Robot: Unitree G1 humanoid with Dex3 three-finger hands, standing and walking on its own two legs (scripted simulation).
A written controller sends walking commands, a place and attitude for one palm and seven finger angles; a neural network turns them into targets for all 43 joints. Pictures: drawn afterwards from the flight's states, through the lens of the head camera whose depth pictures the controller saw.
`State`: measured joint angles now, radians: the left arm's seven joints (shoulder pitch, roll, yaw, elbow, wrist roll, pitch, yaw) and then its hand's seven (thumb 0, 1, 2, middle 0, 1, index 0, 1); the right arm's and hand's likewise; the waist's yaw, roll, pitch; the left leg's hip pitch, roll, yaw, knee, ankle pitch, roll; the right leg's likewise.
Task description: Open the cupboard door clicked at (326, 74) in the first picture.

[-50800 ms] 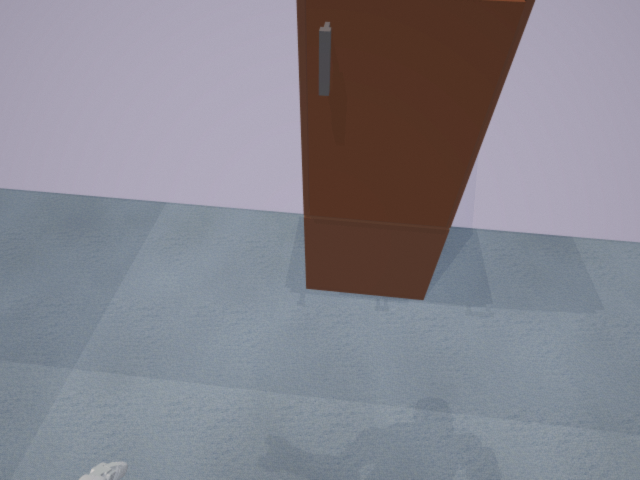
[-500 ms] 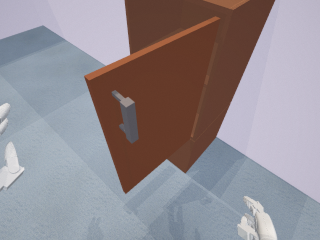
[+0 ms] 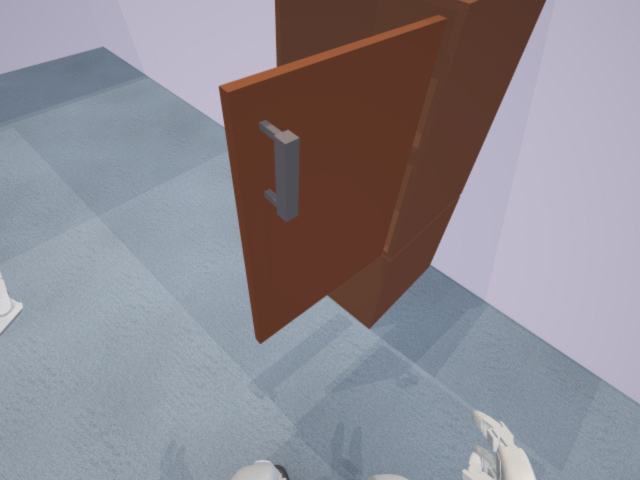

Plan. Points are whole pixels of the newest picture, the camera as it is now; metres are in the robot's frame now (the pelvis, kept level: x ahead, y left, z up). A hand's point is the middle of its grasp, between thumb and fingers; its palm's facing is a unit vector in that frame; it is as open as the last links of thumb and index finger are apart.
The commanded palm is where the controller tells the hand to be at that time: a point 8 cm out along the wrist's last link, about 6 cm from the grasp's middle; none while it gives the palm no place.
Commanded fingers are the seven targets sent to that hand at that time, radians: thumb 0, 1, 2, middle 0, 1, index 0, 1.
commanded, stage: step back with the hand held close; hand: left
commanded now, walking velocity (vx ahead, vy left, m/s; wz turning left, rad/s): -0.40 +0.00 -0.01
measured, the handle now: (277, 171) +0.46 +0.09 +0.15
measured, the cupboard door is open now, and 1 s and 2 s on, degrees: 85 85 85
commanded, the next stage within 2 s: stop stepping back and stand still in 0.04 s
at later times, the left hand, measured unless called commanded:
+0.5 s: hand out of the picture +0.12 +0.24 +0.19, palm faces +0.35 -0.82 -0.45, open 7.4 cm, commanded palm +0.05 +0.29 +0.19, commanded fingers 0.00 0.90 0.90 -0.20 -0.30 -0.20 -0.30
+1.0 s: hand out of the picture +0.09 +0.25 +0.18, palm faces +0.37 -0.79 -0.49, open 7.4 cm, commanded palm +0.03 +0.30 +0.19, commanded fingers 0.00 0.90 0.90 -0.20 -0.30 -0.20 -0.30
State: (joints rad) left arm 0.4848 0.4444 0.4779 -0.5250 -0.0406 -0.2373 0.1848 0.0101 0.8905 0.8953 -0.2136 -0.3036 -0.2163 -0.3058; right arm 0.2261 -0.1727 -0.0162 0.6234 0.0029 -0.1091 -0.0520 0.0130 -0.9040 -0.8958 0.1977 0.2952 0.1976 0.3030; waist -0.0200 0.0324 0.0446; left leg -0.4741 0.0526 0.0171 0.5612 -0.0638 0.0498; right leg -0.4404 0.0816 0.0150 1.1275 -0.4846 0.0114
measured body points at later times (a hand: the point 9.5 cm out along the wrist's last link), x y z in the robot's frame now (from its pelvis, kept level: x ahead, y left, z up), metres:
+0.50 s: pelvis -0.11 +0.00 +0.02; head -0.11 +0.01 +0.47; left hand +0.09 +0.28 +0.21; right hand +0.03 -0.26 -0.05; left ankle -0.03 +0.09 -0.72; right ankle -0.14 -0.10 -0.71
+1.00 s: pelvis -0.12 +0.00 +0.01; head -0.11 +0.00 +0.46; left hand +0.07 +0.29 +0.21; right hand +0.02 -0.22 -0.08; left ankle -0.10 +0.14 -0.72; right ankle -0.13 -0.09 -0.72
